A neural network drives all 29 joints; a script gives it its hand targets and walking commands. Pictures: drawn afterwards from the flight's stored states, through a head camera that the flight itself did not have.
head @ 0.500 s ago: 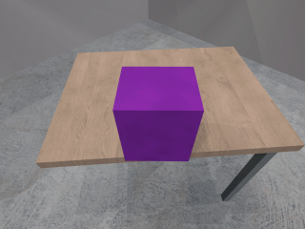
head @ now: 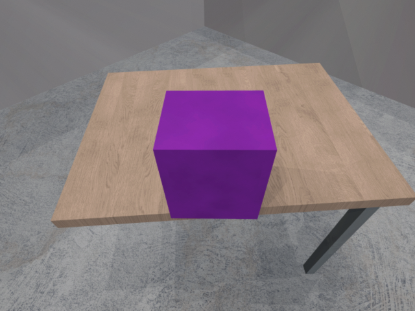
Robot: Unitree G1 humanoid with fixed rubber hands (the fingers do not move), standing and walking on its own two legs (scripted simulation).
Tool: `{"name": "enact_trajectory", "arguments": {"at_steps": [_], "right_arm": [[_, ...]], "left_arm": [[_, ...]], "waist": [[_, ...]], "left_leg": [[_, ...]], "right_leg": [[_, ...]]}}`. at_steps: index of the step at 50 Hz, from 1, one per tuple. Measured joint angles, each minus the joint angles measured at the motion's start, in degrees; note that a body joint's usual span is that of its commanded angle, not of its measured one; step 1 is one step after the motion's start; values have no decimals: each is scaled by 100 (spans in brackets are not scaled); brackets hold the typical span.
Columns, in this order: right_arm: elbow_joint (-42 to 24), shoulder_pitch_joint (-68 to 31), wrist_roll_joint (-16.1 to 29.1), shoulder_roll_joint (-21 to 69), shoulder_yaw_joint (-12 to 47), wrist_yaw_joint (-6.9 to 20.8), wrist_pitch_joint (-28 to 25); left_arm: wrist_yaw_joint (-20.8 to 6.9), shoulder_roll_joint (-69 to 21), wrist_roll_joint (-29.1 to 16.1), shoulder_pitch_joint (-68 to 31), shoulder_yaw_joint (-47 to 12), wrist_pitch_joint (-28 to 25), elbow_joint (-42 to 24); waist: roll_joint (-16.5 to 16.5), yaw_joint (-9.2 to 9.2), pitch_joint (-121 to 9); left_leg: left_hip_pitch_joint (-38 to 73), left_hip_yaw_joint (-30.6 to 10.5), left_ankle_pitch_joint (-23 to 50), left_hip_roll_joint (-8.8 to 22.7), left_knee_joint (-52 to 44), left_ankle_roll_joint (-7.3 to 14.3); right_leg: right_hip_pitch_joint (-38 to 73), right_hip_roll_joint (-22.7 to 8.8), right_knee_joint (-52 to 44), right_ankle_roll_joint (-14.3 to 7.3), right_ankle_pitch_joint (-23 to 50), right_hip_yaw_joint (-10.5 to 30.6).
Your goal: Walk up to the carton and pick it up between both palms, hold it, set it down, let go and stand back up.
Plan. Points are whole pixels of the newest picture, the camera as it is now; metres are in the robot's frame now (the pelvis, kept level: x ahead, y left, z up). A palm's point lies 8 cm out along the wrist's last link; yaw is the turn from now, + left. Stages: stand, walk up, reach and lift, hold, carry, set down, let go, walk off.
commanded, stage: stand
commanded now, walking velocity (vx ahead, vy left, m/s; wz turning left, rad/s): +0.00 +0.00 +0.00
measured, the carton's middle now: (214, 158) +0.42 +0.02 +0.06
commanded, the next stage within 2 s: none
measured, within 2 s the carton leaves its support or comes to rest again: neither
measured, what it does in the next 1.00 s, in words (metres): stands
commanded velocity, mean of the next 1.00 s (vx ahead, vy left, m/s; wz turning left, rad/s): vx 0.00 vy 0.00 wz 0.00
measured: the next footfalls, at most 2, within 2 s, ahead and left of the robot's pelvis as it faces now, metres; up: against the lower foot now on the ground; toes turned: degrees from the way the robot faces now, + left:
none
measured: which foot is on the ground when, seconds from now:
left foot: down 0.00-1.00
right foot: down 0.00-1.00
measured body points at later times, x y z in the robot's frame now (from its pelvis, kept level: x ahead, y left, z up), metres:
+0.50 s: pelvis +0.00 +0.00 +0.00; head +0.01 +0.00 +0.45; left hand -0.03 +0.20 -0.16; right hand -0.03 -0.20 -0.16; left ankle +0.02 +0.14 -0.74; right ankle -0.01 -0.12 -0.74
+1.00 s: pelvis +0.01 +0.00 +0.00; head +0.02 +0.00 +0.45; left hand -0.03 +0.20 -0.16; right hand -0.02 -0.20 -0.16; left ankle +0.02 +0.14 -0.74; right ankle -0.01 -0.12 -0.74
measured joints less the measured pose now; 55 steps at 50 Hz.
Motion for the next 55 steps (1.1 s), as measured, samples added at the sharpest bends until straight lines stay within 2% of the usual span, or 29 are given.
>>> {"name": "enact_trajectory", "arguments": {"at_steps": [55], "right_arm": [[18, -85, 7, 31, 7, -19, -18]], "left_arm": [[7, -25, -30, -25, -10, -44, -10]], "waist": [[-13, -11, 37]], "left_leg": [[124, -15, -61, 42, -72, -44]], "right_leg": [[133, 23, -71, -32, -72, -23]]}}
